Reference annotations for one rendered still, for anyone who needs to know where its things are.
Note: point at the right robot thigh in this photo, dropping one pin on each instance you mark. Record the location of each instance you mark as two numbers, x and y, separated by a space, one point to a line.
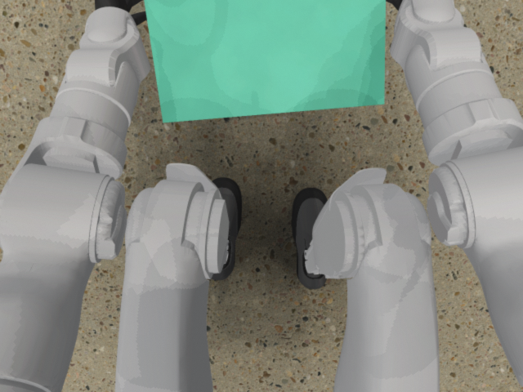
391 341

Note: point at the right robot foot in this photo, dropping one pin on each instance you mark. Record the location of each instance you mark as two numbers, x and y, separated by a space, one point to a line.
306 207

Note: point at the carton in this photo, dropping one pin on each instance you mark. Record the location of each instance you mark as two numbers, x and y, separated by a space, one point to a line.
233 58

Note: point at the left robot hand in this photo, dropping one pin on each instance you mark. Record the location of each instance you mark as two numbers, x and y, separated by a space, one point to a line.
125 5

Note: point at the right robot forearm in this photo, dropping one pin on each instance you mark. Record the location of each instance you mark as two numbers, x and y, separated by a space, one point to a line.
453 89

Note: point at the robot left upper arm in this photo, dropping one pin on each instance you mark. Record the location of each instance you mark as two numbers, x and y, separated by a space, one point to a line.
56 223

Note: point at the left robot forearm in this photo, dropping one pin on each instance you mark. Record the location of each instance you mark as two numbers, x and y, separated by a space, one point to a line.
87 127

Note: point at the robot right upper arm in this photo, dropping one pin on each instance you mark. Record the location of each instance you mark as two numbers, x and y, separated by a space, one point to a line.
476 203

